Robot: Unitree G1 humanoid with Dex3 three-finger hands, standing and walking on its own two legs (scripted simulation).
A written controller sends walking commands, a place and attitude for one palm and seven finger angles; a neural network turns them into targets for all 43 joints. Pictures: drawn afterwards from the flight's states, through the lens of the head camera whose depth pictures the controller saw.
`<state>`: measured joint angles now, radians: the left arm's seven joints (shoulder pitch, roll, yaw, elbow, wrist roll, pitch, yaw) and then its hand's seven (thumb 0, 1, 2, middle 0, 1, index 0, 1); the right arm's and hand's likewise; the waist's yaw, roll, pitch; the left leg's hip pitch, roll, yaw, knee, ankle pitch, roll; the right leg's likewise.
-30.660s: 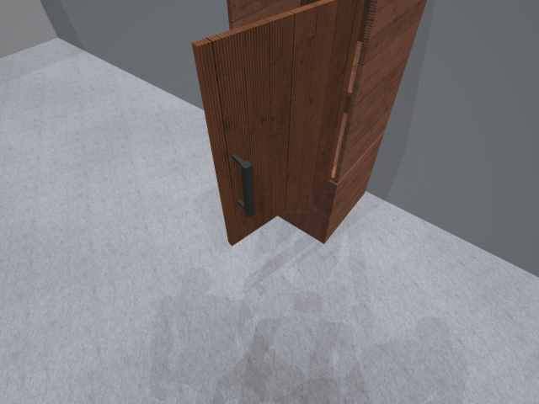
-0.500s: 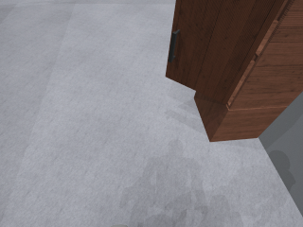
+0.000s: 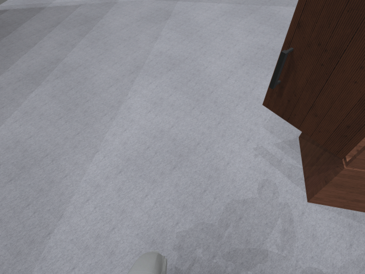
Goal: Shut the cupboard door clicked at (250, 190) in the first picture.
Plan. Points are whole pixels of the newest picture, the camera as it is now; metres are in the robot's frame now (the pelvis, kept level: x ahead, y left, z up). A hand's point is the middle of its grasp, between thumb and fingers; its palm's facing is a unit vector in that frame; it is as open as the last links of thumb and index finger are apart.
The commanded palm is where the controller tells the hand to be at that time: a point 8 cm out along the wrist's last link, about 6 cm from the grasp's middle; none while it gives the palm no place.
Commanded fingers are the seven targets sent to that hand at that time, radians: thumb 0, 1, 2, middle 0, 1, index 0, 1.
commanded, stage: walk to a spot facing it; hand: left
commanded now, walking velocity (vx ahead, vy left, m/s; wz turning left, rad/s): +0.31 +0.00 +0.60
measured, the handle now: (281, 69) +0.88 -0.39 -0.10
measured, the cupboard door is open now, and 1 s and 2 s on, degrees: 50 50 50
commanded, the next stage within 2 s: turn to face it in 0.44 s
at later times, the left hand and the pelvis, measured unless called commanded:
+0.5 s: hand (86, 268) +0.16 +0.26 -0.17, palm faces +0.32 -0.93 -0.20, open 7.4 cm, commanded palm none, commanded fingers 0.00 0.90 0.90 -0.20 -0.30 -0.20 -0.30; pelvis +0.17 +0.06 -0.01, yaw +16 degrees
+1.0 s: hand (104, 194) +0.36 +0.26 -0.17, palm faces +0.18 -0.96 -0.21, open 7.3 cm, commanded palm none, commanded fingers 0.00 0.90 0.90 -0.20 -0.30 -0.20 -0.30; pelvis +0.33 +0.07 +0.00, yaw +8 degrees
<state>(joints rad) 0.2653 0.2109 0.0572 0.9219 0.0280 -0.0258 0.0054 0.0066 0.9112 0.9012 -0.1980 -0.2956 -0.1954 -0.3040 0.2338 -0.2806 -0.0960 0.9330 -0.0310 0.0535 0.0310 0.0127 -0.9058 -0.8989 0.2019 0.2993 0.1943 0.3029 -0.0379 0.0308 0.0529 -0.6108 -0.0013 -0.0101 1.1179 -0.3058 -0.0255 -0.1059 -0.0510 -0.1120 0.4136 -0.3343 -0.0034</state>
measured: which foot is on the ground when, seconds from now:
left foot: up 0.00-0.24, down 0.26-0.72, up 0.74-1.00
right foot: down 0.00-0.26, up 0.28-0.68, down 0.70-1.00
